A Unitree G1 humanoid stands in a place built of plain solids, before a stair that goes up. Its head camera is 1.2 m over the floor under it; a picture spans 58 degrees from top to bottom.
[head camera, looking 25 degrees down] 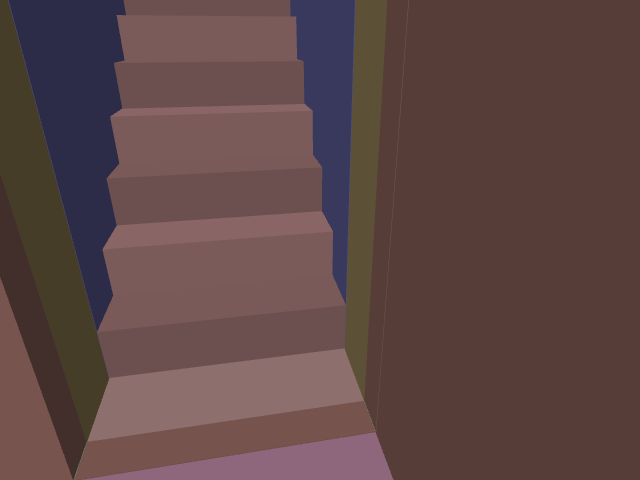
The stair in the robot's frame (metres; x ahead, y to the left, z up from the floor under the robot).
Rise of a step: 0.22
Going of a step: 0.25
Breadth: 0.94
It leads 11 degrees to the left of straight ahead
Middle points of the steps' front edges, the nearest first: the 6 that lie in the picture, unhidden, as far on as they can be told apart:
1.39 0.36 0.22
1.63 0.40 0.44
1.88 0.45 0.66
2.13 0.50 0.87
2.37 0.55 1.09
2.62 0.59 1.31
